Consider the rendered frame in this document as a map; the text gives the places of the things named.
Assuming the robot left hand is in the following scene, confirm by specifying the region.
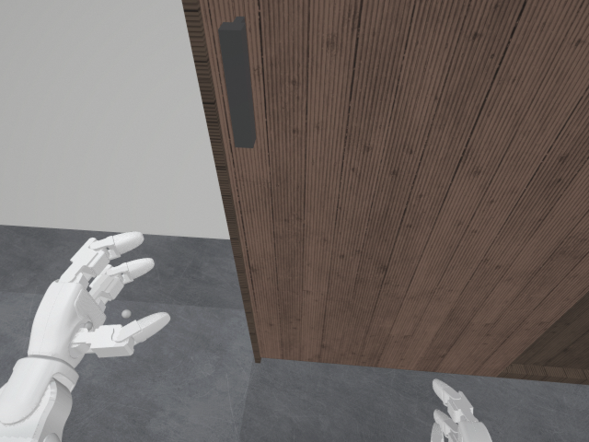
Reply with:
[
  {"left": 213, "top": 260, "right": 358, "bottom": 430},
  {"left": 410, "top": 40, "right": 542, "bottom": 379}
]
[{"left": 28, "top": 232, "right": 170, "bottom": 368}]

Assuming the left robot forearm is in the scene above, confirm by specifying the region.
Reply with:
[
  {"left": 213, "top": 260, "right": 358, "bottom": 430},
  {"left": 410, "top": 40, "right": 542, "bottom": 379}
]
[{"left": 0, "top": 355, "right": 79, "bottom": 442}]

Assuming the wardrobe door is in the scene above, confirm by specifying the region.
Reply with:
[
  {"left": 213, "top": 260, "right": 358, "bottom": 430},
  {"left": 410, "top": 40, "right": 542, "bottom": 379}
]
[
  {"left": 199, "top": 0, "right": 589, "bottom": 377},
  {"left": 511, "top": 291, "right": 589, "bottom": 370}
]

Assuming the robot right hand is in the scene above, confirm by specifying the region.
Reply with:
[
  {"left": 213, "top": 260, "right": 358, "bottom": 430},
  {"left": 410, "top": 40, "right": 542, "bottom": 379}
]
[{"left": 431, "top": 378, "right": 492, "bottom": 442}]

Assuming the handle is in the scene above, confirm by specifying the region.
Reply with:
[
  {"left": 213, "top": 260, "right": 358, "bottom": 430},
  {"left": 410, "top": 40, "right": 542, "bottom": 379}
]
[{"left": 218, "top": 17, "right": 256, "bottom": 148}]

